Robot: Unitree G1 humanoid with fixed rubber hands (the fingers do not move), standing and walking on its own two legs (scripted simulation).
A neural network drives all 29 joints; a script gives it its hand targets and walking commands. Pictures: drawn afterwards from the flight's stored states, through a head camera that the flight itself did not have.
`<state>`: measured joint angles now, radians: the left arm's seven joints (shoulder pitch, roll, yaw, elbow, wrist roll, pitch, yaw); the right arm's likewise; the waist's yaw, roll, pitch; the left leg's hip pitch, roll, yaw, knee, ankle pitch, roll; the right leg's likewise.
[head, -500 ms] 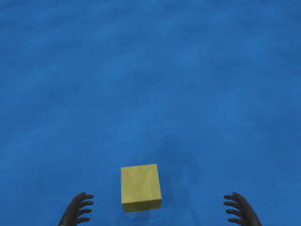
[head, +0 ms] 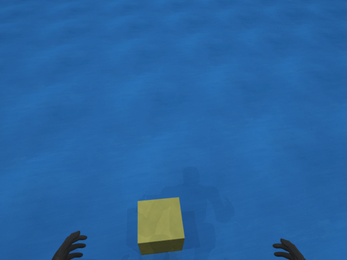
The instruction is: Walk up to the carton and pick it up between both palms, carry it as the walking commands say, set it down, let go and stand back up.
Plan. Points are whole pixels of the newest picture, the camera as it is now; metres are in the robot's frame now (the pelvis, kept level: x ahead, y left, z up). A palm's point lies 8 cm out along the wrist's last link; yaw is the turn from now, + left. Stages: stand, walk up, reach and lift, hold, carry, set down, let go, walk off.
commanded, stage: stand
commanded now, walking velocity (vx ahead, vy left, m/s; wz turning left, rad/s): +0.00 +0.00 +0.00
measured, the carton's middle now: (160, 226) +0.44 +0.07 -0.67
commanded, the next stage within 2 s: none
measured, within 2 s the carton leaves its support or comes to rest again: neither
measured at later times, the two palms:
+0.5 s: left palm out of the picture +0.14 +0.31 -0.10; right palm out of the picture +0.12 -0.28 -0.08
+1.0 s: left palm out of the picture +0.10 +0.32 -0.10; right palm out of the picture +0.08 -0.29 -0.09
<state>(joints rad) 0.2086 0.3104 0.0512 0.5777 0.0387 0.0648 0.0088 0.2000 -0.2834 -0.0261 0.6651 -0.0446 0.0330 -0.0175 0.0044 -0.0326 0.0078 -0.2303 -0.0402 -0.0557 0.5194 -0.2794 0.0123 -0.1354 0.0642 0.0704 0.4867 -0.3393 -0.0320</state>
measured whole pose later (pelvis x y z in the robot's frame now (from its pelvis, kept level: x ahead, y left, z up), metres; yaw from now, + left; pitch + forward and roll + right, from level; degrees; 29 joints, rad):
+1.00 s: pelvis -0.01 +0.02 +0.01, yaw -2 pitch -2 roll +0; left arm 0.17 0.38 0.00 0.93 0.02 0.00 0.03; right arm 0.12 -0.36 -0.02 1.01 -0.02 -0.01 -0.02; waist -0.01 -0.03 0.02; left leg -0.13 -0.06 -0.02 0.36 -0.20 0.04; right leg -0.05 0.03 0.11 0.35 -0.26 0.00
